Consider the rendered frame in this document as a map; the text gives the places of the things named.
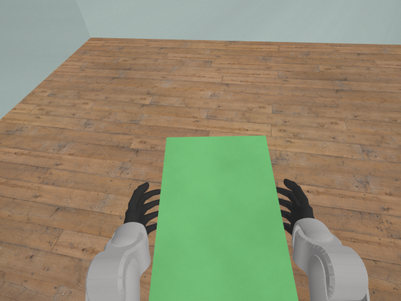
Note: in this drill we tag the carton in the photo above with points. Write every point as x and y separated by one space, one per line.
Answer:
220 233

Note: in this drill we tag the robot right hand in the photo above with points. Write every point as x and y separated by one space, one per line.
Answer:
298 204

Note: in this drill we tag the robot left hand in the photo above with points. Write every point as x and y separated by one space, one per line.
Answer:
137 209

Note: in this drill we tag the right robot forearm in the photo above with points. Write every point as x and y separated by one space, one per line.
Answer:
335 272

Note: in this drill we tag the left robot forearm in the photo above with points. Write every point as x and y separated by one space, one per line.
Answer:
114 274

